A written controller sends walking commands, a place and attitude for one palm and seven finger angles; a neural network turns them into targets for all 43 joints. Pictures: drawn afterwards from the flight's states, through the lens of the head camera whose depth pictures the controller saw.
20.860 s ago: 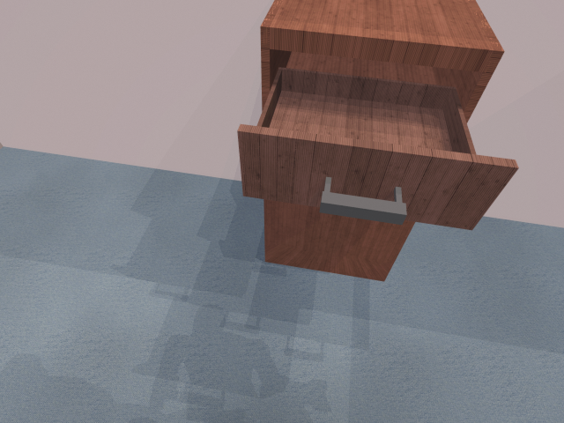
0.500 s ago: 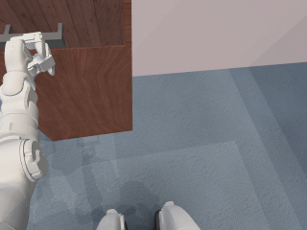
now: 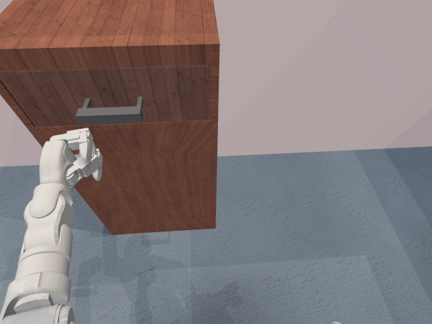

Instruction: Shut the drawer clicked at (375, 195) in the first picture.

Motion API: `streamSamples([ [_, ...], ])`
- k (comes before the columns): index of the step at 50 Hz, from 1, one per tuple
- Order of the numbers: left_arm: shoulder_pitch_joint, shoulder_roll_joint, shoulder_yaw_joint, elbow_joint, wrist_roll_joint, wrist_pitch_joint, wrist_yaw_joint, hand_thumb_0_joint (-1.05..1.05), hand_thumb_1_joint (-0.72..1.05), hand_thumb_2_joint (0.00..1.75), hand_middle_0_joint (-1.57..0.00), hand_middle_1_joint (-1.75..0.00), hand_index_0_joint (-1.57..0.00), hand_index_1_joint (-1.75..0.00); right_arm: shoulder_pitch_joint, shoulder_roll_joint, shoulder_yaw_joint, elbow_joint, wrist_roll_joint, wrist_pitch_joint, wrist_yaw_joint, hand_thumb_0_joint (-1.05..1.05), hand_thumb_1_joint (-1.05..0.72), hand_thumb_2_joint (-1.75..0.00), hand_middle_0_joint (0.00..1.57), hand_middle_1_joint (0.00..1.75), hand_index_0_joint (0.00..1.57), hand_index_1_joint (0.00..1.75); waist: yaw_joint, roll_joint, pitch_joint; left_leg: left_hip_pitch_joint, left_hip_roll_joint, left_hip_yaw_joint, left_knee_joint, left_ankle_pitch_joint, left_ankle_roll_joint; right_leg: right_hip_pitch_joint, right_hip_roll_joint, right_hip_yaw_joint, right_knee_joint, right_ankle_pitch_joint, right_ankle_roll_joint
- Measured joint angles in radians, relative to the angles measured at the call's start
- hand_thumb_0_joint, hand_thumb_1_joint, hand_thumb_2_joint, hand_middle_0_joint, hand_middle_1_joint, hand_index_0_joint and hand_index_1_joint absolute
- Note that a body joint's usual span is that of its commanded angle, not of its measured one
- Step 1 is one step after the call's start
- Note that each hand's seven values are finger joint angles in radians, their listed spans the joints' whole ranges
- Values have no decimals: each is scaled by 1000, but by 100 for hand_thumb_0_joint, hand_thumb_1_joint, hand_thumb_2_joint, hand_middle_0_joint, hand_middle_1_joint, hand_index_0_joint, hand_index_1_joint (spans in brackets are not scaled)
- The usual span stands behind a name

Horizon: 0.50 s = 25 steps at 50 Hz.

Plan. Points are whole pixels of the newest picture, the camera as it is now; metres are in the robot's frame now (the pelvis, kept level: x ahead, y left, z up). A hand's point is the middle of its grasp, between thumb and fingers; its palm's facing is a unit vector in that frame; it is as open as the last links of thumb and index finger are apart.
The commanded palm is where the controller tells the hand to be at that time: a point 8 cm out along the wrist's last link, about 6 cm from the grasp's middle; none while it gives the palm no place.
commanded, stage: draw the hand back to the body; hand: left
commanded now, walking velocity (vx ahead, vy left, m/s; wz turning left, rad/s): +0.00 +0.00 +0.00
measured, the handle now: (112, 108) +0.57 +0.24 +0.06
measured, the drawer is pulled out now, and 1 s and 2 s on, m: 0.00 0.00 0.00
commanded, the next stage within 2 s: step back with the hand held close in 1.04 s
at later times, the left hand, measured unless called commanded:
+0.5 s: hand (46, 219) +0.25 +0.23 +0.15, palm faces +0.33 -0.90 -0.28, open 3.3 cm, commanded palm +0.20 +0.27 +0.16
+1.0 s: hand out of the picture +0.15 +0.24 +0.19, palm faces +0.43 -0.80 -0.41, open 3.2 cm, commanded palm +0.11 +0.27 +0.20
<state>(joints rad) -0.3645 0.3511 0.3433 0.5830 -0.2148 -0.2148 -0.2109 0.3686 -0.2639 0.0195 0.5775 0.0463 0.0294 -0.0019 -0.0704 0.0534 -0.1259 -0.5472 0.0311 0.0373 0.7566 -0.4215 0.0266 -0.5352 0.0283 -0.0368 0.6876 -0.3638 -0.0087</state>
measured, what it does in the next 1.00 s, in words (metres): stands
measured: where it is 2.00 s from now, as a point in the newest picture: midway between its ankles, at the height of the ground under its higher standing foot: outside the picture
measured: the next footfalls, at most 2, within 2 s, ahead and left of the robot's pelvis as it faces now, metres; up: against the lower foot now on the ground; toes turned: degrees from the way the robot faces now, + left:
none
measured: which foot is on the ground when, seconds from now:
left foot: down 0.00-1.00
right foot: down 0.00-1.00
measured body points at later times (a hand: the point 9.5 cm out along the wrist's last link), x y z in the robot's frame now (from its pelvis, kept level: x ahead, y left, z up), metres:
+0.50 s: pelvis -0.02 -0.01 +0.03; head -0.02 -0.03 +0.48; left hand +0.23 +0.28 +0.16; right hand +0.17 -0.22 -0.07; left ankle -0.03 +0.10 -0.71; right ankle -0.02 -0.12 -0.71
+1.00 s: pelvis -0.01 -0.01 +0.03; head -0.03 -0.04 +0.48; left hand +0.12 +0.28 +0.21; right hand +0.19 -0.22 -0.05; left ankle -0.03 +0.10 -0.71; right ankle -0.02 -0.12 -0.71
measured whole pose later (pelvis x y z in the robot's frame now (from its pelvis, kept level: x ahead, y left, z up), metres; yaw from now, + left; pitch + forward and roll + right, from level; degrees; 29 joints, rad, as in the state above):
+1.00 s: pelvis -0.01 -0.01 +0.03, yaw +2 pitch -5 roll -1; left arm 0.54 0.32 0.28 -0.46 -0.06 -0.10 0.09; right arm 0.19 -0.24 0.02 0.62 0.00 -0.09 -0.07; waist 0.08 0.09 0.02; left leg -0.07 0.01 0.02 0.42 -0.27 0.01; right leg -0.06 0.02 -0.05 0.37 -0.23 -0.02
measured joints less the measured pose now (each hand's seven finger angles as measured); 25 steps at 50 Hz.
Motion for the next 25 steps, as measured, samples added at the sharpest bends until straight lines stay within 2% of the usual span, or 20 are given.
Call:
streamSamples([
  [4, 88, -32, -47, -120, -13, 15, 2, 1, 90, 90, -140, -160, -140, -160, -54, -7, -3, -5, 3, -36, -13, 1, -91, -90, 21, 30, 20, 29, 28, 4, 15, 54, -11, -11, -22, 14, 0, 59, -10, -11, -19, 7, 1],
  [9, 125, -48, -78, -182, -30, 60, -18, 1, 90, 90, -140, -160, -140, -160, -119, -12, 15, -7, 11, -65, -33, 1, -91, -90, 20, 30, 20, 29, 54, 0, 33, 109, -23, -20, -45, 34, 0, 113, -22, -21, -29, 15, -1],
  [12, 173, -31, -116, -254, 45, 88, 83, 1, 90, 90, -140, -160, -140, -160, -155, -1, 19, -12, 9, -65, -46, 1, -91, -90, 20, 30, 20, 29, 66, -5, 61, 168, -27, -13, -87, 56, -1, 162, -25, -13, -56, 31, -2],
  [16, 269, -35, -149, -369, 97, 113, 196, 1, 90, 90, -140, -160, -140, -160, -176, 8, 27, -12, 8, -66, -60, 1, -91, -90, 20, 30, 21, 30, 80, -3, 90, 246, -31, -6, -160, 92, -2, 233, -26, -6, -118, 62, -3],
  [20, 349, -39, -154, -457, 122, 130, 256, 1, 90, 90, -140, -160, -140, -160, -183, 16, 37, 6, 0, -64, -68, 1, -91, -90, 21, 30, 21, 30, 95, -3, 117, 315, -32, -5, -223, 120, -3, 299, -26, -5, -174, 86, -5],
  [25, 460, -42, -153, -597, 140, 135, 292, 2, 90, 90, -140, -160, -140, -160, -173, 18, 40, 30, -15, -78, -67, 1, -91, -90, 21, 30, 21, 30, 109, 7, 140, 388, -33, -4, -288, 145, -6, 371, -24, -4, -235, 109, -6],
])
